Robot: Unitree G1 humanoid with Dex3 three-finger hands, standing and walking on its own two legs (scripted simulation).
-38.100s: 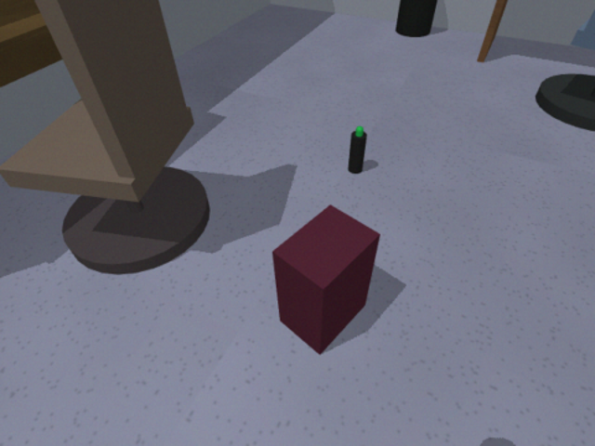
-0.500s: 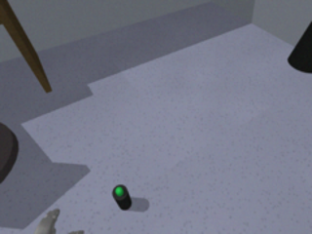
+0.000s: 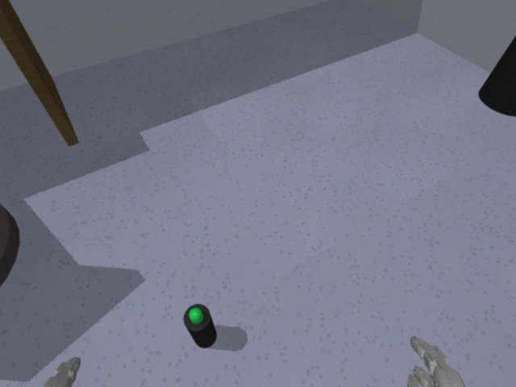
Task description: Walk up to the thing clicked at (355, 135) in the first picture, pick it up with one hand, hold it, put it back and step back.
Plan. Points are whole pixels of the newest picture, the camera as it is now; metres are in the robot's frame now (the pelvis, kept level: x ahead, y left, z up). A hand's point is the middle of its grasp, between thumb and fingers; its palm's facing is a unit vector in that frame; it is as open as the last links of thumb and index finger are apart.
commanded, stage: go down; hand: left
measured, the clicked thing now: (200, 325) +0.39 +0.19 -0.58
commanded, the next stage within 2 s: none
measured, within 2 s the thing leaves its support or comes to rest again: neither
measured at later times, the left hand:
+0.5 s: hand out of the picture +0.14 +0.28 -0.14, palm faces +0.09 -0.95 -0.31, open 17.4 cm
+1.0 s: hand (91, 347) +0.26 +0.34 -0.22, palm faces +0.14 -0.97 -0.18, open 17.5 cm
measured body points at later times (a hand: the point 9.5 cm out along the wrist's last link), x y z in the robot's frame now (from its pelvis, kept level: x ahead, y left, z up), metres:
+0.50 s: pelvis -0.01 +0.00 -0.04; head +0.08 +0.02 +0.40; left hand +0.14 +0.33 -0.12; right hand +0.15 -0.25 -0.12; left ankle +0.00 +0.13 -0.68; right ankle -0.01 -0.15 -0.68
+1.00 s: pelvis -0.06 +0.00 -0.16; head +0.11 +0.03 +0.25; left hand +0.25 +0.39 -0.21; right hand +0.09 -0.27 -0.27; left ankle +0.00 +0.13 -0.68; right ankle -0.01 -0.15 -0.68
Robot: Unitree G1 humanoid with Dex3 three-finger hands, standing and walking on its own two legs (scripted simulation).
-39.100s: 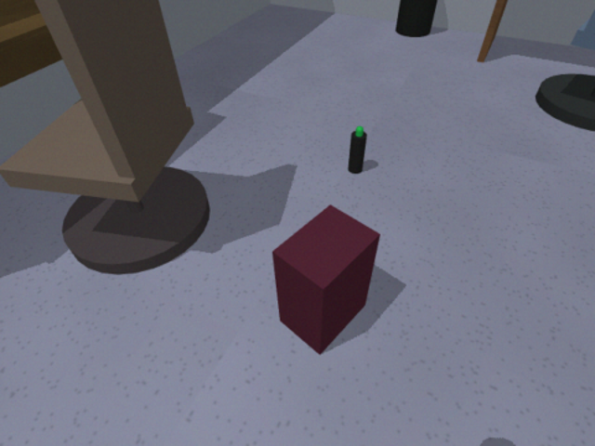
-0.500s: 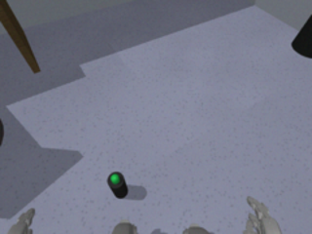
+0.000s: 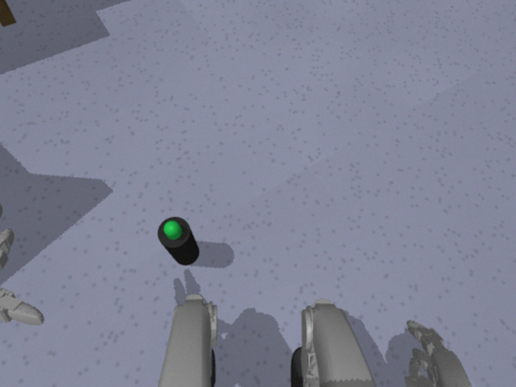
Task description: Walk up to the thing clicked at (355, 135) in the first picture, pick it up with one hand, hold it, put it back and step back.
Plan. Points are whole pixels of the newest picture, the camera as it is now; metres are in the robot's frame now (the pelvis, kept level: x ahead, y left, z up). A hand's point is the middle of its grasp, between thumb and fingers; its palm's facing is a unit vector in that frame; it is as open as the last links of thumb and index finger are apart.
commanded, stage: go down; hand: left
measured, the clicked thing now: (179, 241) +0.44 +0.21 -0.42
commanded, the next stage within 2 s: approach in 1.24 s
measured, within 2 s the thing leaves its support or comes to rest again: neither
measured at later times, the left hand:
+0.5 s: hand (28, 245) +0.35 +0.38 -0.10, palm faces +0.16 -0.98 -0.13, open 17.5 cm
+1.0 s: hand (32, 237) +0.36 +0.39 -0.12, palm faces +0.15 -0.98 -0.11, open 17.5 cm
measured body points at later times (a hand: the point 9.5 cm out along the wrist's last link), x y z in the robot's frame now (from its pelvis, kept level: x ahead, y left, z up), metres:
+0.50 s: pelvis -0.02 +0.00 -0.08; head +0.18 +0.05 +0.32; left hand +0.33 +0.43 -0.09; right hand +0.13 -0.28 -0.19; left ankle +0.06 +0.13 -0.52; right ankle +0.05 -0.14 -0.52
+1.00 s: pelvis -0.03 +0.00 -0.12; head +0.17 +0.05 +0.27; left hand +0.35 +0.44 -0.11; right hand +0.11 -0.28 -0.23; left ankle +0.06 +0.13 -0.52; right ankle +0.05 -0.14 -0.52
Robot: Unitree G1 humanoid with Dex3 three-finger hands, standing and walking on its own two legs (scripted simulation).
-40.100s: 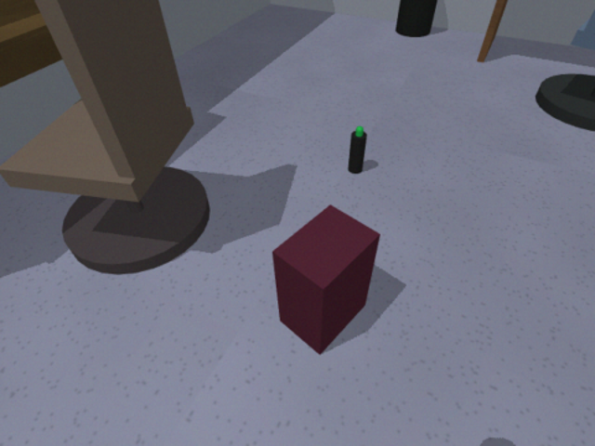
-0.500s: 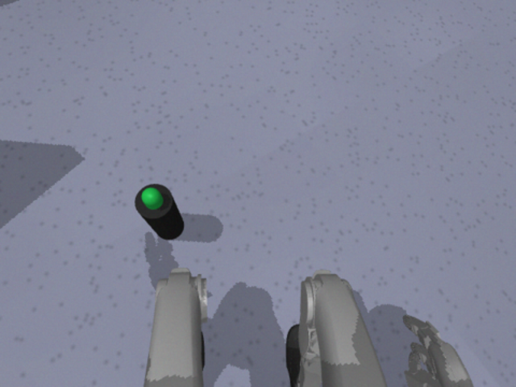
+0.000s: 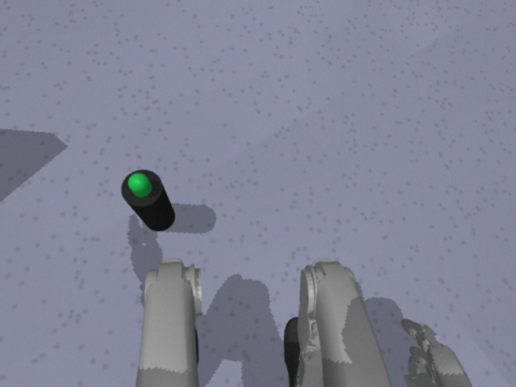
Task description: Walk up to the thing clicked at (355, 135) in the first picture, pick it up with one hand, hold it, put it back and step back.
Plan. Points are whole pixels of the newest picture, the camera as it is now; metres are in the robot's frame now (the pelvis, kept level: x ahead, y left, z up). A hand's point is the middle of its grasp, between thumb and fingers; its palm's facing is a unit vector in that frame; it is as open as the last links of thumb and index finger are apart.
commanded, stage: go down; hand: left
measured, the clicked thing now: (150, 201) +0.47 +0.23 -0.30
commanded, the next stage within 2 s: approach in 0.24 s
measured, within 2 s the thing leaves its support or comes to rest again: neither
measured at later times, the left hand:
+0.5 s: hand out of the picture +0.39 +0.42 -0.01, palm faces +0.20 -0.98 -0.08, open 17.6 cm
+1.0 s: hand (93, 217) +0.41 +0.32 -0.23, palm faces +0.06 -1.00 +0.02, open 17.6 cm
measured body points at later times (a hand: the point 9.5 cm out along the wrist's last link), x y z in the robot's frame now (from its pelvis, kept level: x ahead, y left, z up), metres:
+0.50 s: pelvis +0.00 +0.00 -0.02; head +0.20 +0.07 +0.37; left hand +0.37 +0.47 +0.00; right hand +0.15 -0.27 -0.12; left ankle +0.08 +0.14 -0.39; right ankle +0.09 -0.13 -0.39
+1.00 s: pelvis -0.01 +0.01 -0.13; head +0.22 +0.12 +0.24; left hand +0.40 +0.37 -0.22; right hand +0.14 -0.27 -0.20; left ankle +0.08 +0.14 -0.39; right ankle +0.09 -0.13 -0.39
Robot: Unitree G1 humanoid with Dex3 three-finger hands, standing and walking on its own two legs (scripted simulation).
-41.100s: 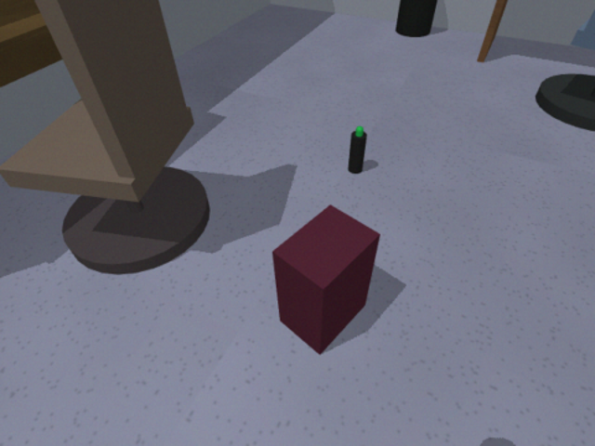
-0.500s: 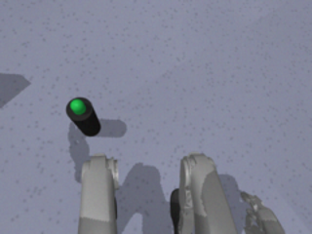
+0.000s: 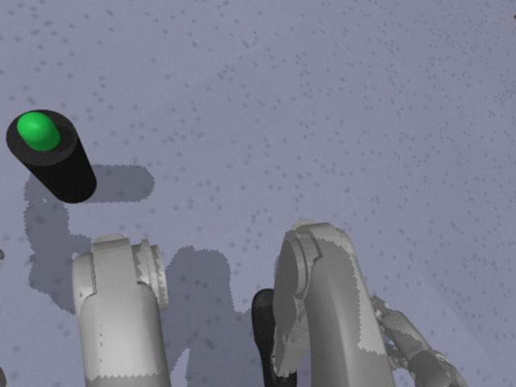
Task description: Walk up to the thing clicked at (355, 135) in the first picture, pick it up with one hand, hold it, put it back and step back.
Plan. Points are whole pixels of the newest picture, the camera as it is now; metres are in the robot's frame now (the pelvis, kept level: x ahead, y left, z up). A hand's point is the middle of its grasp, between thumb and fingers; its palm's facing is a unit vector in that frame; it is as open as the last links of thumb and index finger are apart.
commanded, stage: close in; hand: left
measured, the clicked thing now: (58, 160) +0.45 +0.27 -0.17
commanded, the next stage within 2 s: rest palm in 0.76 s
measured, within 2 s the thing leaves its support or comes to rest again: neither
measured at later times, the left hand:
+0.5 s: hand (36, 187) +0.40 +0.28 -0.14, palm faces +0.21 -0.98 +0.02, open 17.7 cm
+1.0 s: hand (57, 178) +0.42 +0.27 -0.16, palm faces +0.23 -0.97 +0.01, open 17.3 cm
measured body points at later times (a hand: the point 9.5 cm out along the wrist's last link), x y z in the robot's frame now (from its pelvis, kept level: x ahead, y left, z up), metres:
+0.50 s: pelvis -0.01 +0.01 -0.02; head +0.20 +0.15 +0.35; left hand +0.38 +0.34 -0.14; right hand +0.16 -0.26 -0.07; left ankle +0.08 +0.14 -0.27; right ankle +0.11 -0.13 -0.27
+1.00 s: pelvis -0.01 +0.01 -0.02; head +0.21 +0.16 +0.34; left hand +0.40 +0.32 -0.15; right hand +0.15 -0.24 -0.07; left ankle +0.08 +0.14 -0.27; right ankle +0.11 -0.13 -0.27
